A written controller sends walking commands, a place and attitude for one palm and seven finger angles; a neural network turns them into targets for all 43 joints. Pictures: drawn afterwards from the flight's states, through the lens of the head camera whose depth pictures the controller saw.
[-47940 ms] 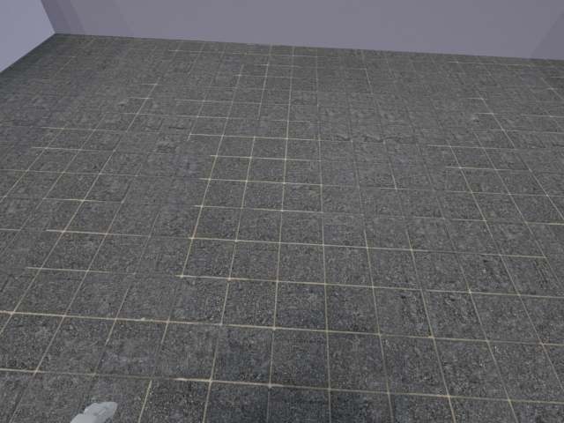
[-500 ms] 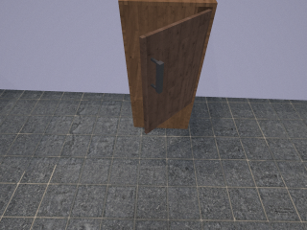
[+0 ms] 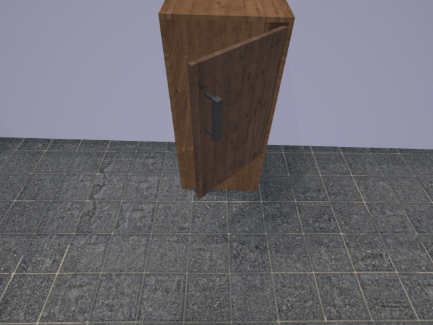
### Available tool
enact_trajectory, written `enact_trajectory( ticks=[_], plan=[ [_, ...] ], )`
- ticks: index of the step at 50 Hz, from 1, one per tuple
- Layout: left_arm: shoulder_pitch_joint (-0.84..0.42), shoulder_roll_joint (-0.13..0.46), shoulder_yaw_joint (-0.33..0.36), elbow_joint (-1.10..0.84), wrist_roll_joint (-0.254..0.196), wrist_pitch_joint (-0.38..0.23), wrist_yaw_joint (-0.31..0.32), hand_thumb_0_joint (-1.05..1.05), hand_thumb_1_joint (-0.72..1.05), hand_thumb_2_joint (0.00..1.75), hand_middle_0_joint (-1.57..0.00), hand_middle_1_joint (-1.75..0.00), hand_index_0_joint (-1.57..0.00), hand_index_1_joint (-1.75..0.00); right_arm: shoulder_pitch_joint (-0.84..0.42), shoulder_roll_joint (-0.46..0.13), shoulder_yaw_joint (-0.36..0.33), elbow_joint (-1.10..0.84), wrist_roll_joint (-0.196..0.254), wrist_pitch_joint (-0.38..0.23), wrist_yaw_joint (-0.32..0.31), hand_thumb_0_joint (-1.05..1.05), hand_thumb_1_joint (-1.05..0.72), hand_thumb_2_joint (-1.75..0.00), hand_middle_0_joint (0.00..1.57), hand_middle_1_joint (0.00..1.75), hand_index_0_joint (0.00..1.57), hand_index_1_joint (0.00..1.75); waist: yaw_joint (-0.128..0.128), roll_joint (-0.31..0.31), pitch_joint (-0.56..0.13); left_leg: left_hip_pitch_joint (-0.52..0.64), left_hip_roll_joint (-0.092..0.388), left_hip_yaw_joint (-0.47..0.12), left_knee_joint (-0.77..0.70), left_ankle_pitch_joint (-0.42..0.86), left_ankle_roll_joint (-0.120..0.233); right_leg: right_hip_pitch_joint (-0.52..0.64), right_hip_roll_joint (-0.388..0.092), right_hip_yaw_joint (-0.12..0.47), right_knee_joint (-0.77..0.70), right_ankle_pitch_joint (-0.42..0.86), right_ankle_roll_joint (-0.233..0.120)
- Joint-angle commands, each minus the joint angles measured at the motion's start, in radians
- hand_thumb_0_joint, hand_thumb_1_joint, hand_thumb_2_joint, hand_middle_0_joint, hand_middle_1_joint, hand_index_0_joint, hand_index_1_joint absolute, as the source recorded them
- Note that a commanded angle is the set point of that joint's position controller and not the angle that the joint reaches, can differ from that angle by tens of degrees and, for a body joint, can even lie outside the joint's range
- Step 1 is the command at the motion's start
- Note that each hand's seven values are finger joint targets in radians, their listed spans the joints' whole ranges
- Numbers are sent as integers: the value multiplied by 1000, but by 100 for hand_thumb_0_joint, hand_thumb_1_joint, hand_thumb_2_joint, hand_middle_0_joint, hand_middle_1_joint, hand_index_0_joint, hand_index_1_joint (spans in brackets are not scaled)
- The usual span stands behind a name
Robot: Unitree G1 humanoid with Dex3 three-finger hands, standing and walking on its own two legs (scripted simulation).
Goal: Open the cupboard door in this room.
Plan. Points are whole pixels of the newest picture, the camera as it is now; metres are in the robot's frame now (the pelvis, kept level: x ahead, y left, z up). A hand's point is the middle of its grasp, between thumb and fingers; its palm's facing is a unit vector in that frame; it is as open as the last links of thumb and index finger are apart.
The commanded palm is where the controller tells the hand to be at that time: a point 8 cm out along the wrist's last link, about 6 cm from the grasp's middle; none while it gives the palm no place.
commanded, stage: look to check the result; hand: left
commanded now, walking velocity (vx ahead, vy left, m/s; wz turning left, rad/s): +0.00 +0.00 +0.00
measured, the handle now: (212, 117) +0.68 +0.05 -0.01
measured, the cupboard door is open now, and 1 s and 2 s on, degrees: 44 44 44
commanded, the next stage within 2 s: walk to a spot facing it in 0.58 s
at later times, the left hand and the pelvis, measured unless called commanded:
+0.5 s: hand out of the picture +0.01 +0.15 -0.18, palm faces +0.02 -0.98 -0.18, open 7.4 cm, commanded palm none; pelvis +0.03 -0.01 +0.00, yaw +0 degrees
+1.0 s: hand out of the picture +0.05 +0.16 -0.18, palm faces -0.05 -0.98 -0.20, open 7.4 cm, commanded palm none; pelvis +0.03 -0.02 -0.01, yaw -7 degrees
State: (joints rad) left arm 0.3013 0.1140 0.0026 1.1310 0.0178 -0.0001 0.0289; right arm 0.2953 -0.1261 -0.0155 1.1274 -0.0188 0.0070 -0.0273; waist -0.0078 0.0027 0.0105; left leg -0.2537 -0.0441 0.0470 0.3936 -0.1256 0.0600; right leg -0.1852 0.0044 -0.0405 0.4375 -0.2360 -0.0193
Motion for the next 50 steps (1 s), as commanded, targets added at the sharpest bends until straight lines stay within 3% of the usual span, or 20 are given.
enact_trajectory(
  ticks=[1, 5, 10, 18, 25, 35, 40, 43, 46, 48, 49, 50],
  plan=[
    [84, 112, 22, -9, -6, -16, 12, 0, 90, 90, -20, -30, -20, -30, 64, -89, -8, -16, -2, -14, -8, 0, -90, -90, 20, 30, 20, 30, -3, 16, 70, 31, 128, -159, -103, -122, -12, -78, -98, 112, -116, -48, -38],
    [72, 114, 20, -6, -8, -21, 14, 0, 90, 90, -20, -30, -20, -30, 61, -87, -4, -7, 0, -19, -10, 0, -90, -90, 20, 30, 20, 30, -3, -12, 53, 60, 129, -144, -77, -20, -12, -49, -105, 110, -116, 21, -37],
    [72, 112, 16, 1, -10, -19, 15, 0, 90, 90, -20, -30, -20, -30, 53, -83, -1, 3, 0, -13, -9, 0, -90, -90, 20, 30, 20, 30, -4, -7, 90, 65, 127, -132, -73, -29, -16, -63, -107, 112, -132, 1, -37],
    [74, 120, 16, 3, -11, -22, 16, 0, 90, 90, -20, -30, -20, -30, 40, -94, 1, 9, 2, -15, -11, 0, -90, -90, 20, 30, 20, 30, 1, -13, 59, 91, 131, -125, -58, 26, -15, -28, -106, 115, -132, 50, -35],
    [67, 120, 15, 6, -12, -20, 16, 0, 90, 90, -20, -30, -20, -30, 30, -92, 5, 15, 1, -18, -13, 0, -90, -90, 20, 30, 20, 30, 2, 12, 67, 97, 135, -125, -64, 60, -16, -9, -107, 113, -130, 87, -33],
    [61, 123, 15, 4, -13, -23, 17, 0, 90, 90, -20, -30, -20, -30, 20, -100, 7, 17, 1, -20, -16, 0, -90, -90, 20, 30, 20, 30, 1, -6, 62, 113, 135, -121, -61, 95, -17, 14, -110, 110, -135, 136, -31],
    [44, 147, 46, -24, -9, 2, 12, 0, 90, 90, -20, -30, -20, -30, 19, -118, -16, -2, 1, 1, -27, 0, -90, -90, 20, 30, 20, 30, -2, 0, 65, 113, 157, -69, 16, 56, -24, -37, -111, 155, -78, 210, -43],
    [22, 161, 65, -56, -4, 16, 4, 0, 90, 90, -20, -30, -20, -30, 1, -140, -36, -39, 1, 12, -30, 0, -90, -90, 20, 30, 20, 30, -4, -5, 69, 99, 178, -58, 36, -7, -22, -87, -97, 176, -43, 170, -49],
    [3, 164, 78, -95, 0, 27, -6, 0, 90, 90, -20, -30, -20, -30, -12, -167, -52, -74, -3, 13, -33, 0, -90, -90, 20, 30, 20, 30, -5, 35, 62, 104, 222, -86, 18, -55, -3, -144, -63, 178, 24, 135, -45],
    [-7, 155, 84, -117, 2, 32, -12, 0, 90, 90, -20, -30, -20, -30, -17, -193, -64, -96, -4, 13, -34, 0, -90, -90, 20, 30, 20, 30, -1, 72, 53, 113, 284, -141, -24, -106, 30, -192, -23, 154, 113, 63, -34],
    [-8, 151, 87, -128, 2, 34, -16, 0, 90, 90, -20, -30, -20, -30, -14, -211, -70, -106, -7, 11, -35, 0, -90, -90, 20, 30, 20, 30, -1, 130, 35, 112, 337, -188, -66, -122, 61, -206, 0, 132, 202, -8, -29],
    [-20, 150, 90, -141, 4, 39, -20, 0, 90, 90, -20, -30, -20, -30, -9, -222, -75, -113, -9, 6, -34, 0, -90, -90, 20, 30, 20, 30, -2, 168, 22, 108, 403, -220, -110, -101, 99, -223, 11, 87, 329, -159, -17]
  ],
)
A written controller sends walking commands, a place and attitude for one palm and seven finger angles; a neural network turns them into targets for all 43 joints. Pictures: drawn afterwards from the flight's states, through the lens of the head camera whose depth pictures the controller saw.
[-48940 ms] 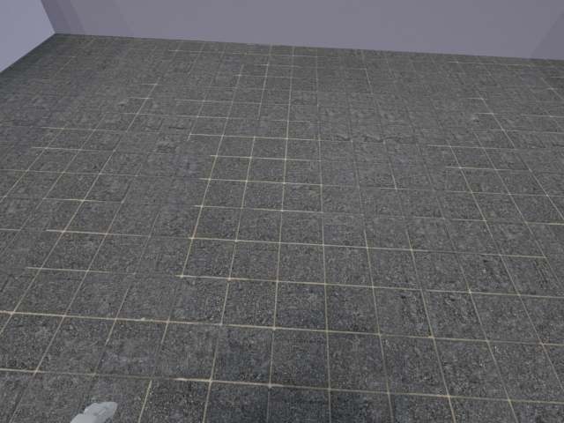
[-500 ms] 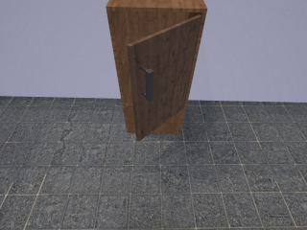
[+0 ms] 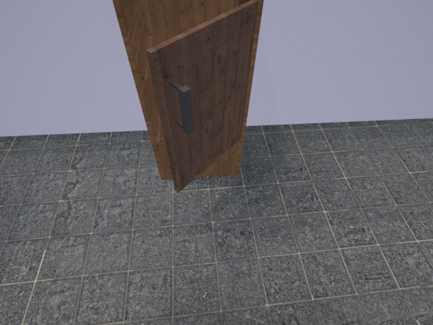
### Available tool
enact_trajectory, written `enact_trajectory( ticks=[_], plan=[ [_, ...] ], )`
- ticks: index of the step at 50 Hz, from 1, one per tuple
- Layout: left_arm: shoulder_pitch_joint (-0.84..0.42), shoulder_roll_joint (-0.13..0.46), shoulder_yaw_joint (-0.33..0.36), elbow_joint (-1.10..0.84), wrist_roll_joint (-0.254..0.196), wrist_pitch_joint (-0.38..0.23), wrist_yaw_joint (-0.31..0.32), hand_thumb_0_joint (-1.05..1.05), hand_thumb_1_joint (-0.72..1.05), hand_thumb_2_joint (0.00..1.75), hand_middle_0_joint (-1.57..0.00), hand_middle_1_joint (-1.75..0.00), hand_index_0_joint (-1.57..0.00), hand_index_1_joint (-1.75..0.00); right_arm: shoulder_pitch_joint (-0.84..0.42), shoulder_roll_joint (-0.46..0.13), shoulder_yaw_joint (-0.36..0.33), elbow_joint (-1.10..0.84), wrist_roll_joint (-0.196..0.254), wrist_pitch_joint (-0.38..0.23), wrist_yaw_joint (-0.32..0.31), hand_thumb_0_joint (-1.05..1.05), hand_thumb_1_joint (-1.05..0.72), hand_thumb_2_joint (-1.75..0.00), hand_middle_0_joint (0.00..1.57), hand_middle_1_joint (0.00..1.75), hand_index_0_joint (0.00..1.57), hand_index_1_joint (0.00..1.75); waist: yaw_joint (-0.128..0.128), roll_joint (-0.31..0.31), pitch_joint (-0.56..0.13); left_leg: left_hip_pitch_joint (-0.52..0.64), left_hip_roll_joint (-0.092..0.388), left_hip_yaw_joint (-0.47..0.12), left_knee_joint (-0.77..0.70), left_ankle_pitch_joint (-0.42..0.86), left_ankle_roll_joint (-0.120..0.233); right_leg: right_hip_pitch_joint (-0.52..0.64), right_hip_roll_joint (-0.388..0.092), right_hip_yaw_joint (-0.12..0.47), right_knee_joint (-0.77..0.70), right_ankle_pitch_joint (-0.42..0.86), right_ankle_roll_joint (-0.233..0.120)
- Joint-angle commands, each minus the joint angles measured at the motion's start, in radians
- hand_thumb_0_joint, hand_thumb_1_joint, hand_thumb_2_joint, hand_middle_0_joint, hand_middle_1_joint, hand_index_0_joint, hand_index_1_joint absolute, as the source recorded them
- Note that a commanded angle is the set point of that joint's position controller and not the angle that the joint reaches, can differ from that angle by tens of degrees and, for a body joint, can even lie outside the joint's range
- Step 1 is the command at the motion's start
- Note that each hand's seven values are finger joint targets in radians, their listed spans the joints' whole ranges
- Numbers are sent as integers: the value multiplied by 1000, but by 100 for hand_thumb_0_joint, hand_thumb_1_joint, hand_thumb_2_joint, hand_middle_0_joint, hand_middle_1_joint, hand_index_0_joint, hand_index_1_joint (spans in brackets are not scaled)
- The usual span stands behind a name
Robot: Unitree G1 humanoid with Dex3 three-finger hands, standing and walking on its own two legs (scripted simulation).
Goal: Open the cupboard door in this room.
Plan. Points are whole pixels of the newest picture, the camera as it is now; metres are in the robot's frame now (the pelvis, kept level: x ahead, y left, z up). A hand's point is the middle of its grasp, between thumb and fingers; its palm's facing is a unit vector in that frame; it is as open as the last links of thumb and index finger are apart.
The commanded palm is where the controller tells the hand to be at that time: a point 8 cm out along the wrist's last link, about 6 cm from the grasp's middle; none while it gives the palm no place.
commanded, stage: walk to a spot facing it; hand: left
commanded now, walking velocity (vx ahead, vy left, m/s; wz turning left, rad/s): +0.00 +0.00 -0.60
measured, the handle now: (181, 108) +0.64 +0.14 -0.01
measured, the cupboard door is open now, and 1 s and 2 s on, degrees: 44 44 44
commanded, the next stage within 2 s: none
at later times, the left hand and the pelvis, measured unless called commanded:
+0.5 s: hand out of the picture +0.10 +0.15 -0.16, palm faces -0.20 -0.95 -0.24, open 7.4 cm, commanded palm none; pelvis +0.01 -0.03 +0.01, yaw -17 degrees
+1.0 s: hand (188, 278) +0.24 +0.08 -0.16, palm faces -0.56 -0.77 -0.30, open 7.4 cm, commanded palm none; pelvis +0.02 -0.04 -0.01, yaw -35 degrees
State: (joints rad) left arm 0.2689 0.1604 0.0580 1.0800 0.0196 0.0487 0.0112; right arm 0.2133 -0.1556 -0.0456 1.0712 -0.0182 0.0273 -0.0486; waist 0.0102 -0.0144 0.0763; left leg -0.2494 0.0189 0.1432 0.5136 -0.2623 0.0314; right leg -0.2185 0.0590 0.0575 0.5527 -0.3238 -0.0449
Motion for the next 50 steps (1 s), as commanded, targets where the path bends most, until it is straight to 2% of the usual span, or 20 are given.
enact_trajectory(
  ticks=[1, 4, 7, 9, 11, 15, 24, 28, 29, 30, 31, 33, 34, 37, 42, 45, 46, 47, 48, 50],
  plan=[
    [-12, 101, 38, -110, 4, -5, -7, 0, 90, 90, -20, -30, -20, -30, 77, -200, -46, -66, -13, -19, -12, 0, -90, -90, 20, 30, 20, 30, -26, 203, -47, 108, 381, -329, -254, 88, 159, -214, -54, -35, 319, -183, 20],
    [-20, 88, 40, -134, 4, -8, -17, 0, 90, 90, -20, -30, -20, -30, 33, -203, -45, -96, -20, -26, -10, 0, -90, -90, 20, 30, 20, 30, -4, 142, -84, 101, 389, -242, -186, 266, 159, -182, -98, -34, 313, -205, 24],
    [88, 101, 45, -110, 4, -15, -18, 0, 90, 90, -20, -30, -20, -30, -32, -216, -48, -125, -11, -16, -4, 0, -90, -90, 20, 30, 20, 30, 58, 14, -105, 11, 282, -73, 26, 229, 51, 20, -86, -69, -15, 78, 29],
    [104, 268, 73, -119, 18, -26, 6, 0, 90, 90, -20, -30, -20, -30, -78, -122, -39, -184, 4, -5, 10, 0, -90, -90, 20, 30, 20, 30, 76, -401, -31, -301, 14, 23, 434, -352, -69, 88, -396, 445, -283, 429, -101],
    [58, 259, 72, -147, 3, -26, 14, 0, 90, 90, -20, -30, -20, -30, -90, -145, -45, -184, 6, 9, 22, 0, -90, -90, 20, 30, 20, 30, 46, -170, -22, -324, 46, -131, 623, -280, -60, 23, -371, 398, -269, 239, -188],
    [6, 217, 64, -174, 3, -39, 21, 0, 90, 90, -20, -30, -20, -30, -108, -125, -40, -190, 3, 6, 22, 0, -90, -90, 20, 30, 20, 30, 17, -76, -68, -330, 43, -161, 601, -159, -82, 102, -278, 315, -183, 494, -154],
    [32, 248, 77, -192, 11, -33, 17, 0, 90, 90, -20, -30, -20, -30, -149, -119, -34, -248, 16, -8, 9, 0, -90, -90, 20, 30, 20, 30, 36, -135, -106, -241, -6, -162, 334, -188, -85, 153, -241, 375, -130, 665, -165],
    [-38, 237, 77, -214, 5, -25, 13, 0, 90, 90, -20, -30, -20, -30, -46, -129, -34, -229, 22, -21, 2, 0, -90, -90, 20, 30, 20, 30, -26, -106, -128, 9, -16, -168, 25, -24, -77, -2, -180, 375, -55, 587, -91],
    [-58, 213, 70, -229, -2, -23, 12, 0, 90, 90, -20, -30, -20, -30, 16, -163, -38, -212, 19, -30, -3, 0, -90, -90, 20, 30, 20, 30, -55, -22, -158, 180, 42, -199, -108, 66, -63, -121, -120, 321, -1, 434, -45],
    [-34, 158, 60, -250, -14, -21, 2, 0, 90, 90, -20, -30, -20, -30, 41, -259, -52, -216, 2, -42, -6, 0, -90, -90, 20, 30, 20, 30, -53, 242, -174, 315, 293, -461, -211, 147, 22, -317, 18, 178, 156, 34, 20],
    [-63, 159, 52, -266, -8, -25, -6, 0, 90, 90, -20, -30, -20, -30, 74, -304, -58, -222, -5, -36, -10, 0, -90, -90, 20, 30, 20, 30, -59, 327, -146, 266, 472, -595, -231, 333, 131, -374, 26, 29, 393, -312, 69],
    [-62, 179, 57, -280, 7, -24, -21, 0, 90, 90, -20, -30, -20, -30, 11, -263, -38, -259, -18, -34, -9, 0, -90, -90, 20, 30, 20, 30, -21, 149, -65, 83, 443, -511, -225, 319, 180, -356, -41, 20, 586, -242, 89],
    [-70, 175, 65, -254, 15, -20, -26, 0, 90, 90, -20, -30, -20, -30, -4, -237, -30, -251, -21, -38, -10, 0, -90, -90, 20, 30, 20, 30, -9, 239, -57, 78, 369, -428, -201, 425, 143, -364, -46, 17, 629, -207, 95],
    [-78, 148, 50, -260, -1, -11, -44, 0, 90, 90, -20, -30, -20, -30, -16, -214, -24, -257, -19, -36, -8, 0, -90, -90, 20, 30, 20, 30, 0, 245, -92, 144, 275, -195, -127, 582, 101, -341, -74, -50, 547, -156, 100],
    [-141, 126, 32, -275, -1, -16, -53, 0, 90, 90, -20, -30, -20, -30, 74, -253, -44, -226, -17, -30, 3, 0, -90, -90, 20, 30, 20, 30, -45, 224, -136, 185, 280, -111, -75, 574, 79, -204, -55, -145, 238, -107, 81],
    [-92, 148, 36, -260, -2, -20, -49, 0, 90, 90, -20, -30, -20, -30, 53, -268, -51, -226, -12, -23, 11, 0, -90, -90, 20, 30, 20, 30, -9, 207, -129, 105, 288, -81, 2, 462, 35, -44, -49, -158, 36, 15, 55],
    [-26, 182, 44, -238, 1, -24, -45, 0, 90, 90, -20, -30, -20, -30, 33, -265, -53, -235, -5, -21, 15, 0, -90, -90, 20, 30, 20, 30, 30, 134, -141, 11, 260, -46, 102, 348, -8, 97, -65, -134, -81, 158, 37],
    [44, 286, 64, -218, 12, -34, -30, 0, 90, 90, -20, -30, -20, -30, 26, -200, -42, -258, 9, -18, 22, 0, -90, -90, 20, 30, 20, 30, 64, -159, -183, -180, 150, 50, 316, 36, -73, 268, -271, 139, -187, 393, -32],
    [88, 374, 81, -204, 6, -36, -13, 0, 90, 90, -20, -30, -20, -30, -35, -154, -26, -305, 10, -12, 23, 0, -90, -90, 20, 30, 20, 30, 98, -348, -171, -336, 45, 3, 536, -417, -101, 260, -464, 389, -205, 677, -148],
    [20, 316, 71, -223, 0, -25, 6, 0, 90, 90, -20, -30, -20, -30, -32, -180, -33, -270, 14, 5, 17, 0, -90, -90, 20, 30, 20, 30, 66, -229, -111, -366, 94, -148, 672, -312, -81, 139, -393, 316, -228, 318, -184]
  ],
)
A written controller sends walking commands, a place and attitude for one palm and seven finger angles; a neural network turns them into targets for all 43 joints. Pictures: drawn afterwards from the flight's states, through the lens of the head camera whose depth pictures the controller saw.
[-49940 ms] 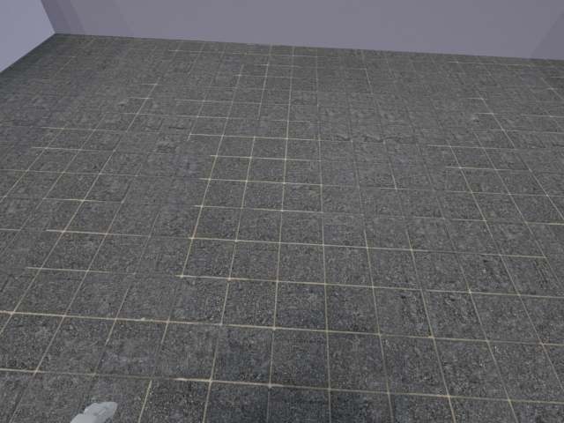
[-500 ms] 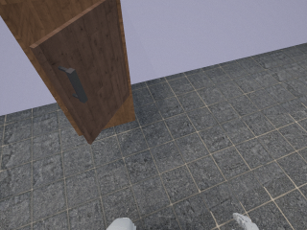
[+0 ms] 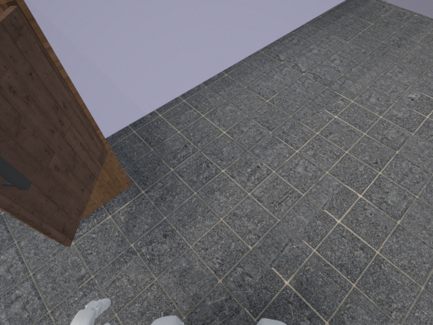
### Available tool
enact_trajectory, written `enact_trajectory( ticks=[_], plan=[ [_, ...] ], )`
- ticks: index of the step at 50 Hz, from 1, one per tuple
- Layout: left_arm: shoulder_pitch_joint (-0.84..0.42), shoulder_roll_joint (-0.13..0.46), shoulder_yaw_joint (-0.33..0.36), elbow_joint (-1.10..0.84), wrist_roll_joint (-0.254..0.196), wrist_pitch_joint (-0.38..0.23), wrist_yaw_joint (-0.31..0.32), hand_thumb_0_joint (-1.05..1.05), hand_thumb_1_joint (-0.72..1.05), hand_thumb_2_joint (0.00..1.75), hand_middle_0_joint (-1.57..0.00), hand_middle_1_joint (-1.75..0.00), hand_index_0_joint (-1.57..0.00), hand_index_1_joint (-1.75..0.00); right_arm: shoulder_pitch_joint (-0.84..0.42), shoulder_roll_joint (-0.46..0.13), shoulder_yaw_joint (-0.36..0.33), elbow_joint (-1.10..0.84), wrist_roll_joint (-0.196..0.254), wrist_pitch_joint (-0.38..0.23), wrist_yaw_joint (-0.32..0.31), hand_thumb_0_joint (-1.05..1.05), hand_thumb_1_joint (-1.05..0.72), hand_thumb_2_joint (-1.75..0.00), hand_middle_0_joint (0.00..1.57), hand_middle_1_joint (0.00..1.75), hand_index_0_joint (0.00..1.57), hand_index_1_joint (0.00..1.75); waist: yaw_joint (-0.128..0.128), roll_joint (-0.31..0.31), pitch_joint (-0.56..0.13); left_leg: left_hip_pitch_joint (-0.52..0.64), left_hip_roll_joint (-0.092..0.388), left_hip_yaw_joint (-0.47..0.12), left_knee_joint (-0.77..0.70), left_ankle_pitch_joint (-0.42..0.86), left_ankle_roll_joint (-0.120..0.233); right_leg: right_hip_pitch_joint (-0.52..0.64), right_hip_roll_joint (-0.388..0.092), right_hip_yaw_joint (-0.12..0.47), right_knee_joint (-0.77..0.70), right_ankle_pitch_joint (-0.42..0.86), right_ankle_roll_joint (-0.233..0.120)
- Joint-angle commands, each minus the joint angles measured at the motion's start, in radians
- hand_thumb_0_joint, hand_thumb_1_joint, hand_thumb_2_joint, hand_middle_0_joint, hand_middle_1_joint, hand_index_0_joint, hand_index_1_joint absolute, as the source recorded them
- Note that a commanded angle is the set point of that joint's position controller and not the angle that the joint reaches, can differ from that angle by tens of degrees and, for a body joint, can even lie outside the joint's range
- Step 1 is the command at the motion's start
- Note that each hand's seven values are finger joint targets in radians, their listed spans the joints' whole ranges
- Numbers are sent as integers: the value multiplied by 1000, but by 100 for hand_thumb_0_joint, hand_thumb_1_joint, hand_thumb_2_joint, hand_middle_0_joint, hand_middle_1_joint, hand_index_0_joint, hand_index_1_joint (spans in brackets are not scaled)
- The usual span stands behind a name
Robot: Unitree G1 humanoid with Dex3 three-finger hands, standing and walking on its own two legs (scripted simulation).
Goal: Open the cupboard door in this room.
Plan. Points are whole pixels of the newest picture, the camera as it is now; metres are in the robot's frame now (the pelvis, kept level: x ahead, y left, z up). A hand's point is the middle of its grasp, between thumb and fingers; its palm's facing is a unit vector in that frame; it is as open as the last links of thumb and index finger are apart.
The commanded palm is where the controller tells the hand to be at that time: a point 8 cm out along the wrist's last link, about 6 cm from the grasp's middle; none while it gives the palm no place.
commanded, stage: walk to a spot facing it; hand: left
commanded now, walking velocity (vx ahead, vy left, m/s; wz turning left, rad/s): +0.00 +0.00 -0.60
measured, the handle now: out of the picture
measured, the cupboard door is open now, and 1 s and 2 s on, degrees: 44 44 44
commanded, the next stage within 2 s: turn to face it in 1.68 s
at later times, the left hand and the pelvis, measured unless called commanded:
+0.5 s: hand (146, 283) +0.21 +0.17 -0.15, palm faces -0.27 -0.95 -0.15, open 7.4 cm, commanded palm none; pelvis +0.07 +0.01 +0.02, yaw -17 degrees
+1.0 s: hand (229, 212) +0.38 +0.00 -0.15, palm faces -0.49 -0.85 -0.21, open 7.2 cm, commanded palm none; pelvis +0.23 -0.14 +0.02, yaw -32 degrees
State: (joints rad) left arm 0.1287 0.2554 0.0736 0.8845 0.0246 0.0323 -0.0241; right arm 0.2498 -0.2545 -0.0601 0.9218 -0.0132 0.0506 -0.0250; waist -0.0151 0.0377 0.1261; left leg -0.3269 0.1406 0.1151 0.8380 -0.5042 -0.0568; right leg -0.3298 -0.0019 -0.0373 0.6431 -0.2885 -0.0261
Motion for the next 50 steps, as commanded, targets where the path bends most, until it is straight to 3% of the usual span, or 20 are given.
enact_trajectory(
  ticks=[1, 3, 6, 11, 14, 16, 17, 20, 23, 26, 31, 34, 35, 36, 37, 38, 40, 43, 45, 50],
  plan=[
    [86, 195, 53, -48, -2, -2, 42, 0, 90, 90, -20, -30, -20, -30, -75, -82, -22, -109, 4, -15, -3, 0, -90, -90, 20, 30, 20, 30, 63, -285, -126, -281, -27, -115, 351, -4, 1, 187, -275, 392, -324, 206, -182],
    [29, 166, 41, -63, 1, -7, 46, 0, 90, 90, -20, -30, -20, -30, -53, -73, -21, -92, 0, -15, 5, 0, -90, -90, 20, 30, 20, 30, 29, -234, -133, -216, -36, -109, 299, 68, -9, 139, -227, 316, -296, 279, -157],
    [68, 168, 40, -57, 1, -17, 43, 0, 90, 90, -20, -30, -20, -30, -42, -41, -15, -84, 0, -18, 6, 0, -90, -90, 20, 30, 20, 30, 32, -153, -174, -164, -74, -82, 153, 86, -20, 171, -202, 320, -276, 341, -163],
    [70, 180, 49, -52, 5, -19, 26, 0, 90, 90, -20, -30, -20, -30, -41, -42, -16, -102, -2, -45, 11, 0, -90, -90, 20, 30, 20, 30, 38, -192, -132, -60, -111, -63, -92, 63, -6, 89, -186, 423, -337, -88, -174],
    [1, 137, 40, -69, -2, -21, 13, 0, 90, 90, -20, -30, -20, -30, 122, -72, -21, -51, -5, -70, 4, 0, -90, -90, 20, 30, 20, 30, -57, -115, -112, 293, -102, -66, -388, 136, 14, -210, -91, 369, -248, -324, -99],
    [-62, 36, 19, -140, -11, -27, -2, 0, 90, 90, -20, -30, -20, -30, 279, -232, -51, -24, -32, -85, -15, 0, -90, -90, 20, 30, 20, 30, -125, 344, -96, 402, 362, -659, -698, -286, 178, -511, 91, 53, 292, -361, 17],
    [-132, 69, 27, -155, 2, -33, -14, 0, 90, 90, -20, -30, -20, -30, 252, -226, -45, -31, -28, -86, -18, 0, -90, -90, 20, 30, 20, 30, -115, 176, -19, 267, 406, -664, -748, -274, 227, -498, -14, 122, 416, -261, 11],
    [-42, 44, 37, -89, 16, -39, -40, 0, 90, 90, -20, -30, -20, -30, 116, -116, -9, -60, -28, -107, -10, 0, -90, -90, 20, 30, 20, 30, -15, 95, -26, 202, 231, -341, -674, 54, 154, -428, -59, 71, 544, -49, 29],
    [-34, -10, 18, -74, 9, -31, -49, 0, 90, 90, -20, -30, -20, -30, 166, -73, 6, -33, -19, -121, -15, 0, -90, -90, 20, 30, 20, 30, -15, 123, -66, 304, 156, -100, -605, 429, 123, -437, -63, 9, 517, 44, 44],
    [-93, -27, 1, -82, 6, -30, -51, 0, 90, 90, -20, -30, -20, -30, 248, -74, 5, 10, -20, -125, -12, 0, -90, -90, 20, 30, 20, 30, -37, 125, -83, 370, 166, -13, -577, 600, 133, -435, -71, -30, 395, 63, 43],
    [-188, -22, -5, -92, 0, -30, -53, 0, 90, 90, -20, -30, -20, -30, 270, -84, 0, 35, -29, -116, -6, 0, -90, -90, 20, 30, 20, 30, -61, 126, -23, 308, 204, 67, -575, 585, 137, -281, -60, -91, 116, 52, 13],
    [-70, 14, 7, -57, 1, -40, -46, 0, 90, 90, -20, -30, -20, -30, 241, -116, -6, 39, -26, -113, -2, 0, -90, -90, 20, 30, 20, 30, 9, 118, -90, 301, 216, 116, -402, 854, 124, -54, 0, -133, 26, -10, -36],
    [76, 40, 19, -13, 2, -49, -40, 0, 90, 90, -20, -30, -20, -30, 203, -127, -6, 30, -19, -113, -1, 0, -90, -90, 20, 30, 20, 30, 89, 79, -152, 234, 183, 148, -221, 914, 97, 157, 28, -137, -38, 26, -59],
    [266, 120, 41, 47, 6, -62, -29, 0, 90, 90, -20, -30, -20, -30, 159, -116, -3, 9, -2, -117, 12, 0, -90, -90, 20, 30, 20, 30, 178, -46, -268, 33, 126, 185, 18, 789, 57, 477, -34, -45, -81, 31, -100],
    [403, 252, 80, 77, 1, -70, -8, 0, 90, 90, -20, -30, -20, -30, 167, -33, 12, -29, 19, -118, 15, 0, -90, -90, 20, 30, 20, 30, 215, -344, -408, -304, -61, 162, 388, -50, -4, 742, -366, 496, -213, 26, -218],
    [391, 275, 81, 80, -23, -62, 12, 0, 90, 90, -20, -30, -20, -30, 63, -59, 5, -64, 17, -110, 12, 0, -90, -90, 20, 30, 20, 30, 204, -315, -343, -409, -56, -21, 557, -118, 19, 639, -428, 672, -344, 83, -250],
    [194, 179, 51, 31, -22, -58, 24, 0, 90, 90, -20, -30, -20, -30, 22, -46, -6, -44, 7, -102, 13, 0, -90, -90, 20, 30, 20, 30, 110, -163, -131, -391, 27, -100, 557, 90, 24, 308, -370, 496, -405, -89, -221],
    [68, 91, 21, 4, -4, -80, 28, 0, 90, 90, -20, -30, -20, -30, 87, -1, -5, 8, -14, -76, 18, 0, -90, -90, 20, 30, 20, 30, 1, -113, -94, -199, 33, -99, 350, 170, 10, 53, -258, 272, -437, 27, -174],
    [75, 84, 21, 14, -1, -91, 24, 0, 90, 90, -20, -30, -20, -30, 133, 14, -3, 22, -17, -64, 23, 0, -90, -90, 20, 30, 20, 30, -29, -125, -115, -178, 17, -76, 252, 210, 2, 49, -218, 203, -443, 48, -169],
    [171, 63, 22, 66, -7, -111, 16, 0, 90, 90, -20, -30, -20, -30, -29, 14, -8, -33, -16, -78, 36, 0, -90, -90, 20, 30, 20, 30, 16, -101, -87, -275, -3, -80, 60, 302, -3, 174, -205, 238, -447, 125, -191]
  ],
)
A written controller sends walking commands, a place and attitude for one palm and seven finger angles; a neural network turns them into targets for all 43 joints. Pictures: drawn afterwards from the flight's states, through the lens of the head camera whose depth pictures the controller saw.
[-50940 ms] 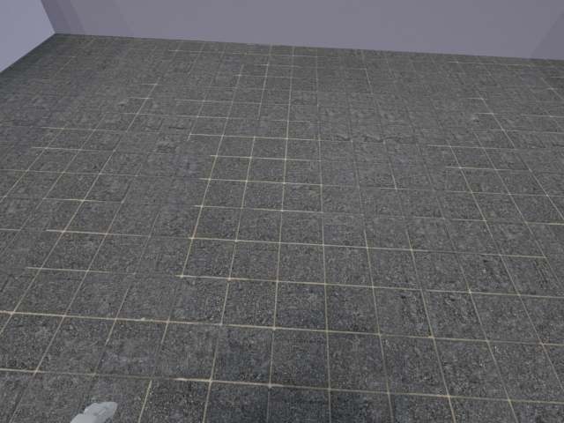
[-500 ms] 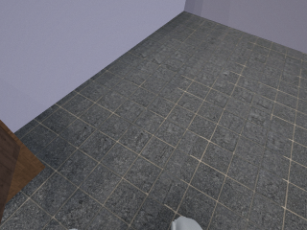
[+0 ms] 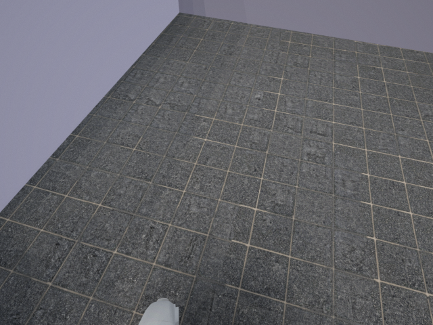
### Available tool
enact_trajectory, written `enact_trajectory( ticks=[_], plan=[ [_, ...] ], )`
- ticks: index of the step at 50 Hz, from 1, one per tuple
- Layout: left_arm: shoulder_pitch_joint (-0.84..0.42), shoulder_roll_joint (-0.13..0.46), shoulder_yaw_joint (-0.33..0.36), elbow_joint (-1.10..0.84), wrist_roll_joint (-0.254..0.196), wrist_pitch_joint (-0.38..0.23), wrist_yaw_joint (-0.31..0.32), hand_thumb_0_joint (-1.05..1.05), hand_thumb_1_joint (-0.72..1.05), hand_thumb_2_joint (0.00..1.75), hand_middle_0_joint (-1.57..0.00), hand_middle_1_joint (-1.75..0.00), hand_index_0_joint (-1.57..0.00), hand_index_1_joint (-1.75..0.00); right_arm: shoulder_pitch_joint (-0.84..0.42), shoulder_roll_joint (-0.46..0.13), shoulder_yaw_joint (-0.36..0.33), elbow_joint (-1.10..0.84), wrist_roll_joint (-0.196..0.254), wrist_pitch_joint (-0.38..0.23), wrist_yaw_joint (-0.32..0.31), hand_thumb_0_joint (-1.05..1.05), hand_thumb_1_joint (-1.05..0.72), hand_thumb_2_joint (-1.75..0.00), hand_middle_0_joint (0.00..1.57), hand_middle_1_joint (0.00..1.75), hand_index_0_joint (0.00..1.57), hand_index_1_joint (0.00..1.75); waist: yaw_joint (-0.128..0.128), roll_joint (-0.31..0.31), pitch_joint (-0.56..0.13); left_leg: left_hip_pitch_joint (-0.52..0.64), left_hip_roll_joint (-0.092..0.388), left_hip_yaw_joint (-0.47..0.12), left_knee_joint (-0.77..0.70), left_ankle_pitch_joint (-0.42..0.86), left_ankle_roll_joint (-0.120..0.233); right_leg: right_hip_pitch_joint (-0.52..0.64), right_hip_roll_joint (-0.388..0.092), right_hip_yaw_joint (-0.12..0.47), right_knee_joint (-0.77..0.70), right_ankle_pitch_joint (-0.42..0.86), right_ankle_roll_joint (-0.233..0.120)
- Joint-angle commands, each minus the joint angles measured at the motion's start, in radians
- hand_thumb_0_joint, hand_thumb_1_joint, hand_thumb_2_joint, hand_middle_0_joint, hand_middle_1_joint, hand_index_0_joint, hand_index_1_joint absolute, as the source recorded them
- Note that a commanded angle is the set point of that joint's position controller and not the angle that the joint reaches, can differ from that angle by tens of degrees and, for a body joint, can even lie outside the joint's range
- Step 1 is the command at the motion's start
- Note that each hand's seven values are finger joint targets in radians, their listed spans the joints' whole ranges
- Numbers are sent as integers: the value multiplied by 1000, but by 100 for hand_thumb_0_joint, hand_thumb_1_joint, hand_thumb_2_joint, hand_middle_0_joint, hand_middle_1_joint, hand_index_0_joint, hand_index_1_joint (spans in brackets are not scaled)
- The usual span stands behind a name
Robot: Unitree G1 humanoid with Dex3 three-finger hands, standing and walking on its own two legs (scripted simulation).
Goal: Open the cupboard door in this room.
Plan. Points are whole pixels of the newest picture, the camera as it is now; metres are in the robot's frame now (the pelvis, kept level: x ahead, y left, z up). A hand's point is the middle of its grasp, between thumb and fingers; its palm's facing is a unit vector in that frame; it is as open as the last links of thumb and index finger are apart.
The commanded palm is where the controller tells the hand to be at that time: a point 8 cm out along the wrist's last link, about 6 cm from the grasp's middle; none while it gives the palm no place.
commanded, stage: walk to a spot facing it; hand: left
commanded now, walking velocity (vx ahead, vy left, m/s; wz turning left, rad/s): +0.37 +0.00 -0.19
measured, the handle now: out of the picture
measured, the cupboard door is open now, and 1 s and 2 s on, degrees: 44 44 44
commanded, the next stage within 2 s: turn to face it in 0.68 s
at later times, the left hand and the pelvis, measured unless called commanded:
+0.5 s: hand (147, 232) +0.34 +0.19 -0.16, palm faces -0.14 -0.97 -0.18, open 7.4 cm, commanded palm none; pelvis +0.24 +0.01 +0.00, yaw -10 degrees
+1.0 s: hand (191, 190) +0.48 +0.09 -0.19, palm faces -0.10 -0.99 -0.14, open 7.3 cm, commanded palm none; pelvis +0.46 -0.07 -0.01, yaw -8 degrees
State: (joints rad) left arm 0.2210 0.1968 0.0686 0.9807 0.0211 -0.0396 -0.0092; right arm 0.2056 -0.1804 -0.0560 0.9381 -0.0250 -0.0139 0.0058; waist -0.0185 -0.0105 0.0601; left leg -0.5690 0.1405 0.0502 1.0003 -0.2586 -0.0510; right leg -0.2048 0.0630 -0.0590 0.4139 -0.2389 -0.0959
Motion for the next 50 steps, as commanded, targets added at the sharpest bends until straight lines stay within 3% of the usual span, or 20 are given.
enact_trajectory(
  ticks=[1, 6, 8, 9, 10, 11, 12, 13, 15, 20, 27, 29, 30, 31, 32, 35, 38, 47, 49, 50],
  plan=[
    [92, 128, 25, -21, -4, -41, 1, 0, 90, 90, -20, -30, -20, -30, -16, -63, -10, -62, -2, -18, 6, 0, -90, -90, 20, 30, 20, 30, 25, -54, -20, -50, -9, -13, -146, 54, -10, 95, -275, 257, -207, 125, -123],
    [153, 137, 19, 20, -3, -43, 9, 0, 90, 90, -20, -30, -20, -30, -130, -57, -3, -91, 3, -43, 12, 0, -90, -90, 20, 30, 20, 30, 55, -84, -6, 46, -60, 23, -361, 34, 13, 180, -287, 251, -119, 389, -97],
    [146, 134, 20, 28, -7, -42, 11, 0, 90, 90, -20, -30, -20, -30, -53, -74, -9, -57, -2, -52, 3, 0, -90, -90, 20, 30, 20, 30, 9, -53, -37, 233, -102, 60, -479, 69, 27, 137, -247, 218, -4, 505, -65],
    [122, 135, 20, 22, -12, -43, 10, 0, 90, 90, -20, -30, -20, -30, 72, -109, -16, -15, -6, -58, -6, 0, -90, -90, 20, 30, 20, 30, -53, -17, -87, 442, -101, 53, -530, 125, 51, 38, -207, 165, 138, 537, -32],
    [132, 99, 16, 5, -18, -42, 6, 0, 90, 90, -20, -30, -20, -30, 221, -199, -38, 24, -19, -64, -15, 0, -90, -90, 20, 30, 20, 30, -106, 124, -185, 699, 87, -192, -553, 130, 124, -174, -121, 113, 375, 325, 17],
    [158, 66, 1, -7, -24, -51, -3, 0, 90, 90, -20, -30, -20, -30, 340, -290, -55, 48, -26, -62, -20, 0, -90, -90, 20, 30, 20, 30, -123, 318, -287, 871, 347, -489, -643, 192, 249, -374, -10, 10, 727, -255, 52],
    [91, 91, 4, -27, -13, -53, 3, 0, 90, 90, -20, -30, -20, -30, 331, -263, -46, 45, -20, -49, -25, 0, -90, -90, 20, 30, 20, 30, -125, 204, -231, 810, 386, -537, -683, 205, 292, -445, -56, 92, 872, -308, 39],
    [37, 89, 4, -38, -7, -50, 2, 0, 90, 90, -20, -30, -20, -30, 266, -226, -38, 27, -18, -48, -22, 0, -90, -90, 20, 30, 20, 30, -99, 114, -125, 679, 356, -461, -699, 157, 282, -496, -101, 92, 914, -253, 47],
    [1, 65, 11, -29, 1, -34, -11, 0, 90, 90, -20, -30, -20, -30, 174, -137, -13, 17, -15, -62, -27, 0, -90, -90, 20, 30, 20, 30, -51, 138, -7, 484, 287, -322, -762, 121, 223, -484, -157, 111, 905, -134, 64],
    [26, -2, -2, -28, 5, 12, -32, 0, 90, 90, -20, -30, -20, -30, 138, -123, -7, 43, -8, -72, -24, 0, -90, -90, 20, 30, 20, 30, 21, 172, -17, 382, 155, 40, -796, 210, 151, -314, -176, 23, 534, -23, 83],
    [-73, 35, 7, -52, 9, 16, -40, 0, 90, 90, -20, -30, -20, -30, 185, -163, -15, 74, -15, -46, -13, 0, -90, -90, 20, 30, 20, 30, 20, 107, 44, 337, 166, 78, -757, 38, 134, -131, -123, -80, 254, 47, 72],
    [82, 88, 20, -1, 11, 4, -33, 0, 90, 90, -20, -30, -20, -30, 179, -162, -10, 81, -9, -43, -11, 0, -90, -90, 20, 30, 20, 30, 100, 38, -24, 316, 102, 151, -507, 225, 93, 89, -77, -94, 168, 18, 41],
    [235, 163, 40, 42, 16, -10, -22, 0, 90, 90, -20, -30, -20, -30, 173, -131, -3, 69, 3, -46, -4, 0, -90, -90, 20, 30, 20, 30, 170, -100, -117, 157, 33, 210, -219, 200, 58, 329, -207, 94, 98, -89, -22],
    [354, 289, 72, 70, 6, -13, -7, 0, 90, 90, -20, -30, -20, -30, 174, -68, 6, 33, 19, -51, -2, 0, -90, -90, 20, 30, 20, 30, 196, -401, -218, -70, -105, 192, 119, -343, 18, 487, -488, 559, -93, -106, -137],
    [326, 292, 64, 68, -14, -11, 5, 0, 90, 90, -20, -30, -20, -30, 107, -116, -3, 19, 16, -49, -4, 0, -90, -90, 20, 30, 20, 30, 186, -285, -180, -146, -62, 38, 264, -345, 33, 439, -510, 620, -169, -74, -163],
    [124, 156, 21, 21, -11, -17, 18, 0, 90, 90, -20, -30, -20, -30, 63, -83, -3, 46, 10, -41, -9, 0, -90, -90, 20, 30, 20, 30, 76, -117, -50, -75, 27, -30, 217, -138, 22, 154, -415, 321, -148, 213, -112],
    [67, 103, 2, 20, -2, -37, 20, 0, 90, 90, -20, -30, -20, -30, 153, -26, 5, 91, 5, -14, -4, 0, -90, -90, 20, 30, 20, 30, -3, -102, -44, 61, 11, 4, 45, -86, 8, 32, -346, 125, -166, 359, -81],
    [97, 96, -10, 63, -6, -34, 30, 0, 90, 90, -20, -30, -20, -30, 19, -17, 15, 53, 15, -9, 3, 0, -90, -90, 20, 30, 20, 30, 10, -117, 5, 103, -65, 64, -303, 67, 34, 145, -342, -46, -67, 651, -22],
    [84, 107, -4, 57, -7, -24, 36, 0, 90, 90, -20, -30, -20, -30, 74, -49, 9, 61, 8, -7, 1, 0, -90, -90, 20, 30, 20, 30, -28, -76, -24, 211, -89, 63, -406, 138, 50, 150, -337, -82, 77, 692, 14],
    [90, 116, -1, 49, -9, -17, 37, 0, 90, 90, -20, -30, -20, -30, 144, -84, 0, 74, 2, -7, -1, 0, -90, -90, 20, 30, 20, 30, -58, -17, -73, 339, -90, 40, -453, 334, 69, 104, -309, -113, 224, 626, 52]
  ],
)
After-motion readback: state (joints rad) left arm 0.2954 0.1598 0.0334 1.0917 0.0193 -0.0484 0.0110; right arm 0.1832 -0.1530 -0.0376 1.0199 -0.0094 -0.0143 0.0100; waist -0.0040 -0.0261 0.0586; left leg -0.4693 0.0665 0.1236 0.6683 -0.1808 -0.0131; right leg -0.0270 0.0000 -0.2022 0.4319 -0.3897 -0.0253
